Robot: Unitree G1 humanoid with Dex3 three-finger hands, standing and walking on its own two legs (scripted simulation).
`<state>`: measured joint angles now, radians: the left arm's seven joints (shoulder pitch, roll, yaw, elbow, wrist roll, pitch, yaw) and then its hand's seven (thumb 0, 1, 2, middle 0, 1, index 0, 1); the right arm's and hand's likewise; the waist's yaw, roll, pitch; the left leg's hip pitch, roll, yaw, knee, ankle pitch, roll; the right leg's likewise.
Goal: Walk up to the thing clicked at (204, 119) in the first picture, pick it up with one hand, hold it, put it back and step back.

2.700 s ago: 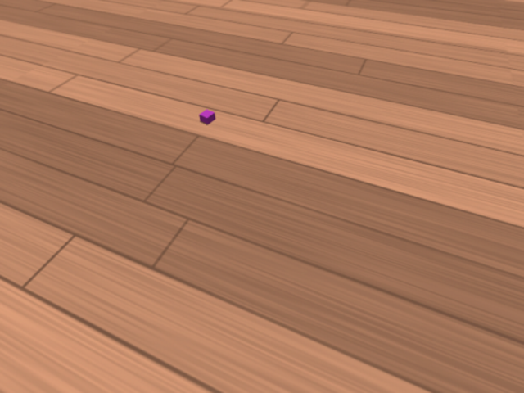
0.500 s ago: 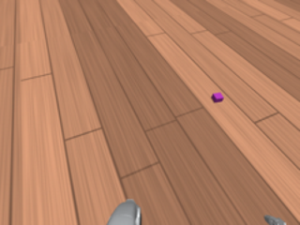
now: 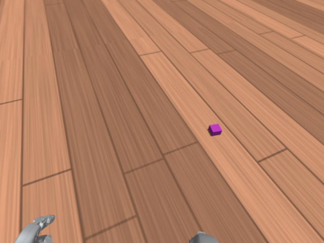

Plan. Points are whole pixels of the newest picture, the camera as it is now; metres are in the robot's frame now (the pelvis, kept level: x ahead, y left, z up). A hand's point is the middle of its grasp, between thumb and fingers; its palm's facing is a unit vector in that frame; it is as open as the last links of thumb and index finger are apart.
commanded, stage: walk up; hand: left
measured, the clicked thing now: (214, 129) +1.02 -0.42 -0.71
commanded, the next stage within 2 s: none
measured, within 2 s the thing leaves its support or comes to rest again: neither
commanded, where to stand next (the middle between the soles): +0.70 -0.74 m, yaw +13 degrees
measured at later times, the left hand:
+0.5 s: hand (120, 229) +0.19 +0.13 -0.15, palm faces +0.06 -0.95 -0.29, open 7.4 cm
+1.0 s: hand (178, 184) +0.31 -0.04 -0.13, palm faces +0.16 -0.92 -0.36, open 7.4 cm
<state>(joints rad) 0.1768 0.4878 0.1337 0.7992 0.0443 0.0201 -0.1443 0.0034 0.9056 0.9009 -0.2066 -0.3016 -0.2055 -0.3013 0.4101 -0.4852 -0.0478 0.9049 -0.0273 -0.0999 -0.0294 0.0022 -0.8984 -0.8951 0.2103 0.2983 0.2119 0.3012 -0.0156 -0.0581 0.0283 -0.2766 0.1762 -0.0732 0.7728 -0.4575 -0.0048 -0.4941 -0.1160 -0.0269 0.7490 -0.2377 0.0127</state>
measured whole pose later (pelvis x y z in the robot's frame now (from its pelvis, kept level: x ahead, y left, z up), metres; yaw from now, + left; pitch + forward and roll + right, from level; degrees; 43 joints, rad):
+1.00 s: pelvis +0.32 -0.33 +0.01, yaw +9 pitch -1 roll -1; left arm 0.32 0.44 0.10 0.80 0.05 0.05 -0.08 0.00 0.90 0.90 -0.21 -0.30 -0.21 -0.30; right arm 0.31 -0.45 -0.04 0.95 -0.01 -0.11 -0.06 0.00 -0.91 -0.90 0.20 0.30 0.21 0.30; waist 0.08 -0.03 0.05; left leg -0.52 0.02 0.13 0.83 -0.37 0.05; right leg -0.31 -0.03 -0.10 0.73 -0.39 -0.04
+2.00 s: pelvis +0.55 -0.68 +0.00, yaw +8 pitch -2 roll +0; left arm 0.24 0.48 0.11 0.75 0.05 0.09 -0.10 0.00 0.90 0.90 -0.21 -0.30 -0.21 -0.30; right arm 0.32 -0.45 -0.05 0.90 -0.04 -0.10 -0.09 0.00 -0.90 -0.89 0.21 0.30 0.21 0.30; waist 0.01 -0.12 0.10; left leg -0.44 0.13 0.07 0.77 -0.30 0.00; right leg -0.57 -0.11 0.11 1.11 -0.45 0.00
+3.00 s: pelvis +0.62 -0.78 +0.01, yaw +14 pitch -2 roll +0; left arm 0.17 0.45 0.03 0.98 0.01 -0.02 0.03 0.00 0.90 0.90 -0.21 -0.30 -0.21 -0.30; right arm 0.10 -0.40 -0.05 0.99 -0.02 0.01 0.02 0.00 -0.91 -0.90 0.20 0.30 0.20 0.30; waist 0.02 -0.02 0.11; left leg -0.37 0.02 0.00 0.76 -0.36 -0.01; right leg -0.38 -0.07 0.03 0.84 -0.52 0.00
